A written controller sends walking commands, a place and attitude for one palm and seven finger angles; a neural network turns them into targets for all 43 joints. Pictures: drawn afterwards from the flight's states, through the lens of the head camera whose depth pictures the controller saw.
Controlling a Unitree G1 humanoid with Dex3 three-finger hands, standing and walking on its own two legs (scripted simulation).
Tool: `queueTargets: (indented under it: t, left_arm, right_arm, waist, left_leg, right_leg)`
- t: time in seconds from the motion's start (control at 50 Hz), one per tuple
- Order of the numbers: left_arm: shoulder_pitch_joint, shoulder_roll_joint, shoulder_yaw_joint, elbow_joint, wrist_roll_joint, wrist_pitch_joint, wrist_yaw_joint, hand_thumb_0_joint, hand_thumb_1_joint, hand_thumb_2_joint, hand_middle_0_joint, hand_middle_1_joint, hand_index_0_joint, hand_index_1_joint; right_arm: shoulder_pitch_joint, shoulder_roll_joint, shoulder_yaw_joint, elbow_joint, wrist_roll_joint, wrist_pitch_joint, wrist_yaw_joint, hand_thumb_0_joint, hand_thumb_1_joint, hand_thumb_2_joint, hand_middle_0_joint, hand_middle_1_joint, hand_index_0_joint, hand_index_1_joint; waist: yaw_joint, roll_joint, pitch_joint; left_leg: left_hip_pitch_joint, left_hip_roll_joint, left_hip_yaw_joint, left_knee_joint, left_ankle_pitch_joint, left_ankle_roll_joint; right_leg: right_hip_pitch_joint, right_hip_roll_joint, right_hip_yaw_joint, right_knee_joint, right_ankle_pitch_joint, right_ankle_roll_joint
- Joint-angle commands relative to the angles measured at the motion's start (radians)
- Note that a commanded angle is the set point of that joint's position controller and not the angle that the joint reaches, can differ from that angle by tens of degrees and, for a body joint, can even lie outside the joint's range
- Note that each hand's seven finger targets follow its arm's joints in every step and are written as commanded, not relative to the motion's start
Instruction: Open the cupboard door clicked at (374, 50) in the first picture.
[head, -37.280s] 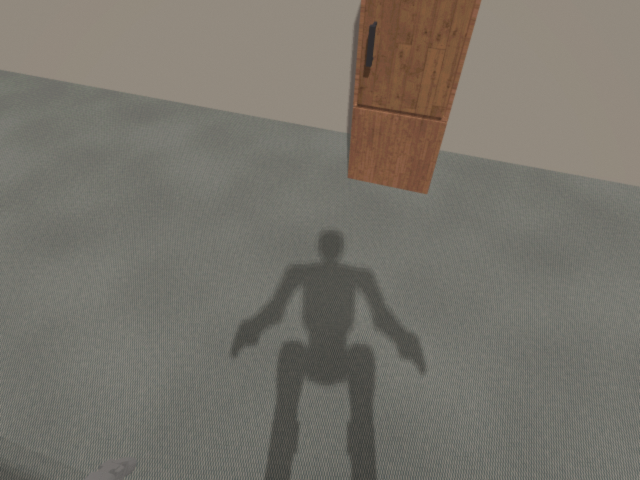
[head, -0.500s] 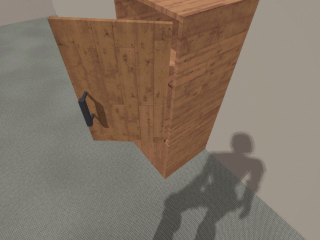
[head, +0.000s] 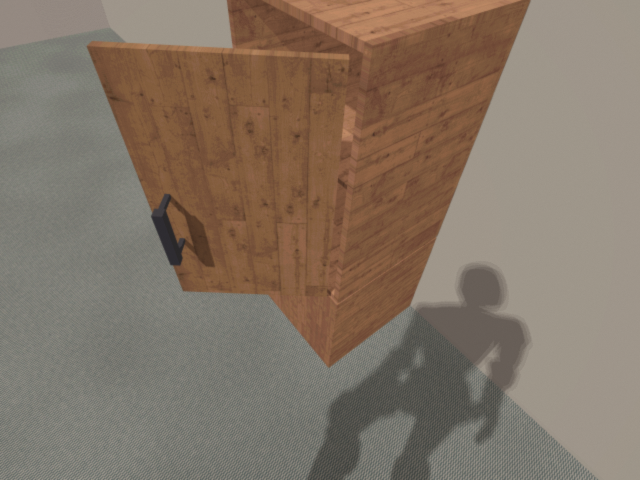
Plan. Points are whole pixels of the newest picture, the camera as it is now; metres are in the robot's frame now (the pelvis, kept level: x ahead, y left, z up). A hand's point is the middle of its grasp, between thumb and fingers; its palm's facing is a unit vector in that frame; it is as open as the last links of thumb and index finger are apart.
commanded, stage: look again from close up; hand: left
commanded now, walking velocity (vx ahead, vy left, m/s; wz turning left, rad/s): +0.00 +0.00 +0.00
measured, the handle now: (171, 230) +0.56 +0.33 -0.09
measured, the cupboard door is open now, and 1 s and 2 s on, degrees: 50 50 50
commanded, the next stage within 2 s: shuffle to correct the standing spot in 0.06 s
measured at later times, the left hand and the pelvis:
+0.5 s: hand out of the picture +0.00 +0.22 -0.19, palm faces +0.08 -0.97 -0.23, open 7.4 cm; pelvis +0.01 +0.03 -0.01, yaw +1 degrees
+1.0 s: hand out of the picture +0.05 +0.28 -0.18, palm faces -0.02 -0.99 -0.15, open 7.4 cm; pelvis +0.01 +0.11 +0.00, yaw +0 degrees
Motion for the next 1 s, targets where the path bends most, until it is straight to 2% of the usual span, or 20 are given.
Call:
queueTargets:
  t: [0.0, 0.16, 0.24, 0.32, 0.36, 0.4, 0.44, 0.48, 0.5, 0.52, 0.54, 0.56, 0.58, 0.6, 0.62, 0.66, 0.7, 0.78, 0.84, 0.98]
  left_arm:
    - [0.067, 0.109, 0.027, -0.021, 0.006, -0.013, 0.012, 0.000, 0.900, 0.900, -0.200, -0.300, -0.200, -0.300]
    - [0.060, 0.125, 0.032, -0.021, 0.005, -0.013, 0.013, 0.000, 0.900, 0.900, -0.200, -0.300, -0.200, -0.300]
    - [0.085, 0.140, 0.048, -0.027, 0.005, -0.005, 0.022, 0.000, 0.900, 0.900, -0.200, -0.300, -0.200, -0.300]
    - [0.107, 0.180, 0.070, -0.045, 0.008, 0.006, 0.028, 0.000, 0.900, 0.900, -0.200, -0.300, -0.200, -0.300]
    - [0.125, 0.193, 0.080, -0.052, 0.011, 0.010, 0.031, 0.000, 0.900, 0.900, -0.200, -0.300, -0.200, -0.300]
    - [0.151, 0.200, 0.090, -0.056, 0.018, 0.012, 0.036, 0.000, 0.900, 0.900, -0.200, -0.300, -0.200, -0.300]
    - [0.140, 0.211, 0.099, -0.075, 0.023, 0.010, 0.039, 0.000, 0.900, 0.900, -0.200, -0.300, -0.200, -0.300]
    - [0.073, 0.225, 0.104, -0.103, 0.025, 0.009, 0.034, 0.000, 0.900, 0.900, -0.200, -0.300, -0.200, -0.300]
    - [0.021, 0.231, 0.103, -0.125, 0.025, 0.010, 0.030, 0.000, 0.900, 0.900, -0.200, -0.300, -0.200, -0.300]
    - [-0.022, 0.239, 0.104, -0.137, 0.019, 0.013, 0.024, 0.000, 0.900, 0.900, -0.200, -0.300, -0.200, -0.300]
    - [-0.042, 0.225, 0.102, -0.150, 0.013, 0.017, 0.018, 0.000, 0.900, 0.900, -0.200, -0.300, -0.200, -0.300]
    - [-0.040, 0.170, 0.098, -0.173, 0.004, 0.027, 0.009, 0.000, 0.900, 0.900, -0.200, -0.300, -0.200, -0.300]
    - [-0.040, 0.131, 0.093, -0.184, 0.002, 0.039, 0.014, 0.000, 0.900, 0.900, -0.200, -0.300, -0.200, -0.300]
    - [-0.025, 0.128, 0.092, -0.187, 0.010, 0.052, 0.020, 0.000, 0.900, 0.900, -0.200, -0.300, -0.200, -0.300]
    - [-0.031, 0.118, 0.091, -0.175, 0.014, 0.053, 0.019, 0.000, 0.900, 0.900, -0.200, -0.300, -0.200, -0.300]
    - [0.018, 0.096, 0.085, -0.135, 0.026, 0.050, 0.007, 0.000, 0.900, 0.900, -0.200, -0.300, -0.200, -0.300]
    - [0.068, 0.072, 0.074, -0.108, 0.029, 0.041, -0.004, 0.000, 0.900, 0.900, -0.200, -0.300, -0.200, -0.300]
    - [0.050, 0.070, 0.063, -0.100, 0.019, 0.041, -0.007, 0.000, 0.900, 0.900, -0.200, -0.300, -0.200, -0.300]
    - [-0.002, 0.081, 0.067, -0.121, 0.022, 0.049, -0.012, 0.000, 0.900, 0.900, -0.200, -0.300, -0.200, -0.300]
    - [-0.019, 0.064, 0.063, -0.112, 0.018, 0.060, -0.017, 0.000, 0.900, 0.900, -0.200, -0.300, -0.200, -0.300]
  right_arm:
    - [0.034, -0.117, -0.016, -0.027, 0.005, -0.016, -0.009, 0.000, -0.900, -0.900, 0.200, 0.300, 0.200, 0.300]
    - [0.019, -0.134, -0.020, -0.028, 0.005, -0.016, -0.011, 0.000, -0.900, -0.900, 0.200, 0.300, 0.200, 0.300]
    - [0.020, -0.118, -0.020, -0.051, 0.005, 0.000, -0.009, 0.000, -0.900, -0.900, 0.200, 0.300, 0.200, 0.300]
    - [-0.004, -0.119, -0.031, -0.095, 0.003, 0.015, -0.006, 0.000, -0.900, -0.900, 0.200, 0.300, 0.200, 0.300]
    - [-0.033, -0.114, -0.036, -0.125, 0.000, 0.025, -0.004, 0.000, -0.900, -0.900, 0.200, 0.300, 0.200, 0.300]
    - [-0.070, -0.108, -0.042, -0.158, -0.001, 0.031, -0.002, 0.000, -0.900, -0.900, 0.200, 0.300, 0.200, 0.300]
    - [-0.102, -0.109, -0.048, -0.189, 0.003, 0.033, 0.003, 0.000, -0.900, -0.900, 0.200, 0.300, 0.200, 0.300]
    - [-0.085, -0.107, -0.055, -0.202, 0.009, 0.036, 0.011, 0.000, -0.900, -0.900, 0.200, 0.300, 0.200, 0.300]
    - [-0.033, -0.104, -0.059, -0.193, 0.011, 0.036, 0.013, 0.000, -0.900, -0.900, 0.200, 0.300, 0.200, 0.300]
    - [0.052, -0.101, -0.060, -0.165, 0.007, 0.032, 0.014, 0.000, -0.900, -0.900, 0.200, 0.300, 0.200, 0.300]
    - [0.144, -0.129, -0.067, -0.140, 0.000, 0.026, 0.012, 0.000, -0.900, -0.900, 0.200, 0.300, 0.200, 0.300]
    - [0.174, -0.218, -0.085, -0.144, -0.009, 0.020, 0.010, 0.000, -0.900, -0.900, 0.200, 0.300, 0.200, 0.300]
    - [0.158, -0.265, -0.090, -0.164, 0.001, 0.033, 0.007, 0.000, -0.900, -0.900, 0.200, 0.300, 0.200, 0.300]
    - [0.084, -0.235, -0.086, -0.192, 0.001, 0.042, 0.014, 0.000, -0.900, -0.900, 0.200, 0.300, 0.200, 0.300]
    - [0.026, -0.201, -0.076, -0.219, -0.003, 0.039, 0.016, 0.000, -0.900, -0.900, 0.200, 0.300, 0.200, 0.300]
    - [-0.041, -0.160, -0.059, -0.244, -0.013, 0.025, 0.013, 0.000, -0.900, -0.900, 0.200, 0.300, 0.200, 0.300]
    - [-0.013, -0.144, -0.054, -0.221, -0.012, 0.002, 0.006, 0.000, -0.900, -0.900, 0.200, 0.300, 0.200, 0.300]
    - [0.071, -0.124, -0.049, -0.164, -0.007, -0.014, -0.006, 0.000, -0.900, -0.900, 0.200, 0.300, 0.200, 0.300]
    - [0.108, -0.140, -0.058, -0.138, -0.010, -0.010, -0.017, 0.000, -0.900, -0.900, 0.200, 0.300, 0.200, 0.300]
    - [0.117, -0.150, -0.064, -0.097, -0.010, -0.002, -0.018, 0.000, -0.900, -0.900, 0.200, 0.300, 0.200, 0.300]
  waist:
    - [0.002, 0.031, 0.030]
    - [0.005, 0.035, 0.022]
    - [0.017, 0.008, 0.005]
    - [0.034, -0.049, 0.012]
    - [0.050, -0.105, 0.043]
    - [0.070, -0.124, 0.065]
    - [0.072, -0.129, 0.087]
    - [0.037, -0.118, 0.085]
    - [-0.004, -0.099, 0.077]
    - [-0.045, -0.082, 0.042]
    - [-0.078, -0.018, 0.001]
    - [-0.072, 0.251, -0.031]
    - [-0.056, 0.316, -0.058]
    - [-0.032, 0.237, -0.010]
    - [-0.021, 0.179, 0.020]
    - [0.021, 0.075, 0.045]
    - [0.029, 0.023, 0.006]
    - [-0.008, 0.055, -0.031]
    - [-0.032, 0.034, 0.001]
    - [-0.035, 0.137, -0.001]
  left_leg:
    - [0.071, 0.129, -0.134, -0.059, 0.255, 0.022]
    - [0.087, 0.126, -0.127, -0.055, 0.280, 0.020]
    - [0.021, 0.105, -0.095, -0.007, 0.254, 0.001]
    - [-0.087, 0.066, -0.051, 0.086, 0.158, -0.022]
    - [-0.184, 0.041, -0.031, 0.167, -0.028, -0.037]
    - [-0.291, 0.029, -0.035, 0.267, -0.219, -0.045]
    - [-0.343, 0.047, -0.079, 0.340, -0.274, -0.046]
    - [-0.266, 0.051, -0.085, 0.276, -0.219, -0.049]
    - [-0.143, 0.034, -0.059, 0.177, -0.157, -0.050]
    - [0.036, -0.004, -0.015, 0.062, -0.010, -0.049]
    - [0.173, 0.020, -0.034, 0.003, 0.148, -0.027]
    - [0.219, 0.245, -0.331, -0.072, 0.329, 0.090]
    - [0.086, 0.337, -0.426, -0.170, 0.328, 0.187]
    - [-0.014, 0.351, -0.388, -0.201, 0.098, 0.218]
    - [-0.096, 0.330, -0.388, -0.241, -0.097, 0.211]
    - [-0.192, 0.269, -0.355, -0.268, -0.188, 0.163]
    - [-0.140, 0.243, -0.318, -0.280, -0.132, 0.143]
    - [0.038, 0.281, -0.342, -0.301, -0.064, 0.125]
    - [0.080, 0.324, -0.367, -0.290, 0.020, 0.148]
    - [0.063, 0.274, -0.315, -0.294, -0.035, 0.118]
  right_leg:
    - [-0.066, -0.127, 0.106, -0.064, 0.305, -0.007]
    - [-0.048, -0.141, 0.113, -0.061, 0.350, -0.007]
    - [0.019, -0.196, 0.145, -0.017, 0.512, -0.027]
    - [0.080, -0.278, 0.212, 0.002, 0.647, -0.070]
    - [0.113, -0.344, 0.263, -0.004, 0.741, -0.117]
    - [0.150, -0.409, 0.321, -0.012, 0.835, -0.176]
    - [0.136, -0.437, 0.335, -0.017, 0.852, -0.205]
    - [0.049, -0.410, 0.269, 0.012, 0.822, -0.177]
    - [-0.042, -0.381, 0.224, 0.051, 0.787, -0.144]
    - [-0.147, -0.321, 0.163, 0.120, 0.720, -0.099]
    - [-0.225, -0.232, 0.097, 0.269, 0.541, -0.051]
    - [-0.379, -0.079, -0.024, 0.505, -0.028, 0.027]
    - [-0.368, -0.033, 0.025, 0.686, -0.337, 0.030]
    - [-0.369, -0.072, 0.043, 0.767, -0.345, 0.011]
    - [-0.378, -0.093, 0.035, 0.803, -0.278, 0.004]
    - [-0.335, -0.106, 0.039, 0.801, -0.121, 0.013]
    - [-0.311, -0.103, 0.035, 0.722, -0.045, 0.026]
    - [-0.354, -0.092, 0.071, 0.553, -0.027, 0.044]
    - [-0.374, -0.089, 0.081, 0.480, -0.066, 0.050]
    - [-0.299, -0.069, 0.056, 0.374, -0.082, 0.051]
